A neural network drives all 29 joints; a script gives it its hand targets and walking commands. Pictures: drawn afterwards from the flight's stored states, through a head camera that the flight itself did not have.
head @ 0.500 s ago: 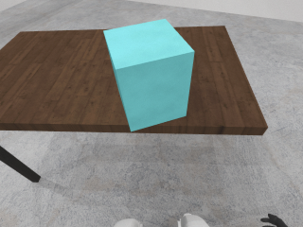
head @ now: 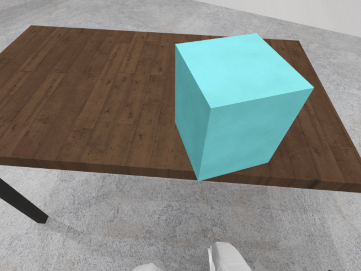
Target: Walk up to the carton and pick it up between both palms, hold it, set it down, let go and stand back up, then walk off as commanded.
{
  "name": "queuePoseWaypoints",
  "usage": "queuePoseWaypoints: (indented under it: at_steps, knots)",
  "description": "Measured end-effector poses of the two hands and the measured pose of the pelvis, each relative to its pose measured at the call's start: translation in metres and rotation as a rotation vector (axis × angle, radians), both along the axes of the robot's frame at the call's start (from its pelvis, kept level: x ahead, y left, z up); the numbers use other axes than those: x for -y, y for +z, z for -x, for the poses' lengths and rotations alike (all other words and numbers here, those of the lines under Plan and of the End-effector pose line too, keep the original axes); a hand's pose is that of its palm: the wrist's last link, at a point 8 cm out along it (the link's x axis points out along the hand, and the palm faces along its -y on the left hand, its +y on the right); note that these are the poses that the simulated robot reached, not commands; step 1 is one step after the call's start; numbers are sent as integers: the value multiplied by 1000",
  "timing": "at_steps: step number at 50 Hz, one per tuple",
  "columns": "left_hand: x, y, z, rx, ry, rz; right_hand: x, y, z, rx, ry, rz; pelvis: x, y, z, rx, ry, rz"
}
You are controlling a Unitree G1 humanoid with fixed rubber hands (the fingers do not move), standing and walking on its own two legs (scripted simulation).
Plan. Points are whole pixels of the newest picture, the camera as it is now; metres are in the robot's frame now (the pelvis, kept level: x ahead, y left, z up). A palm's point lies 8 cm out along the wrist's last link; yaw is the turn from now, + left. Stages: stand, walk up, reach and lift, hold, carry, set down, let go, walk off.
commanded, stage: walk up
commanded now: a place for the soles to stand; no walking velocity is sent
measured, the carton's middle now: (226, 109) +0.46 -0.10 +0.10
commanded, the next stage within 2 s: none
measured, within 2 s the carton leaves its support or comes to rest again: neither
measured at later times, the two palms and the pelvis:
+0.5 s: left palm out of the picture +0.12 +0.30 -0.08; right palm (342, 257) +0.16 -0.35 -0.07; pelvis +0.03 -0.03 -0.01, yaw -2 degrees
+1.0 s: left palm out of the picture +0.14 +0.29 -0.09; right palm (346, 264) +0.15 -0.35 -0.08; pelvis +0.03 -0.04 -0.01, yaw -2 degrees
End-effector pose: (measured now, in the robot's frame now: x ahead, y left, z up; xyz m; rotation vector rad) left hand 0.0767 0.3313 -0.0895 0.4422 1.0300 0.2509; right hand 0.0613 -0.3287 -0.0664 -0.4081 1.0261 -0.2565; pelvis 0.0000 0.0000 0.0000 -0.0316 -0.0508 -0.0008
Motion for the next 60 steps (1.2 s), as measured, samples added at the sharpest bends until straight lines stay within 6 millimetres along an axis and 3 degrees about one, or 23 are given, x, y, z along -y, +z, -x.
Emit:
queuePoseWaypoints:
  at_steps: [6, 12, 17, 23, 28, 33, 42, 52, 60]
  knots:
    - [10, -8, -40, 31, -22, 47, 4, 12, -10, -14, 2, 52, 2, 2, -18, -11, -4, -6]
    - [28, -9, -66, 39, -41, 45, 19, 8, -30, -2, 4, 50, 17, -1, -29, -29, -12, -32]
    - [40, -3, -61, 4, -49, 9, 28, -3, -67, 71, 23, 9, 32, -3, -34, -14, -28, -37]
    - [34, 7, -46, -4, -33, -30, 22, -2, -101, 161, 47, -28, 33, -3, -34, 14, -26, -39]
    - [26, 1, -45, -2, -34, -23, 12, -9, -93, 151, 54, -29, 24, -8, -27, 22, -24, -32]
    - [31, 0, -50, -6, -44, -10, 17, -9, -80, 122, 40, -24, 27, -7, -28, 18, -33, -27]
    - [43, 3, -42, -35, -50, -15, 29, -9, -94, 144, 40, -36, 40, -6, -30, 11, -39, -41]
    - [46, 6, -68, 24, -70, -11, 28, -12, -88, 128, 39, -39, 39, -7, -31, 10, -41, -38]
    - [43, 7, -68, 37, -71, -11, 25, -10, -93, 147, 44, -39, 37, -7, -28, 14, -38, -39]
